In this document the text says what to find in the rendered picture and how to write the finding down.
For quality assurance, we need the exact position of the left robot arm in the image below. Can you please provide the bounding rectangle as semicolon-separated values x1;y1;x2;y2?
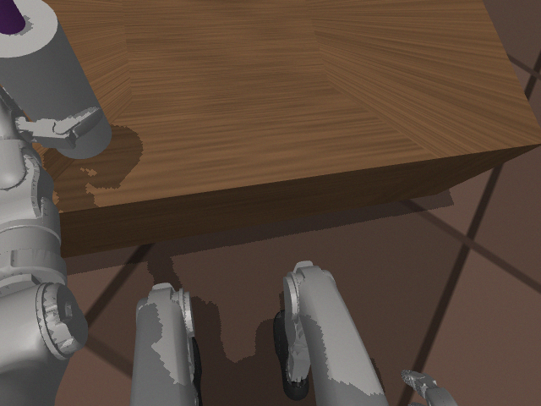
0;139;88;406

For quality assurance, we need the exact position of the bottle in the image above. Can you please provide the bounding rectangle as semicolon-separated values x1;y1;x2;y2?
0;0;112;159

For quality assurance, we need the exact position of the left robot hand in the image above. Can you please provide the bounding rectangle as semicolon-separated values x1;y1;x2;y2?
0;86;103;150

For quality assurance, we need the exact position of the right robot hand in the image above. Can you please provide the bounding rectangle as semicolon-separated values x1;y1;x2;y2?
401;370;458;406

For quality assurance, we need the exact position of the right robot foot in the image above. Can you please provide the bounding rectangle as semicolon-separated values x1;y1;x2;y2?
273;310;309;401

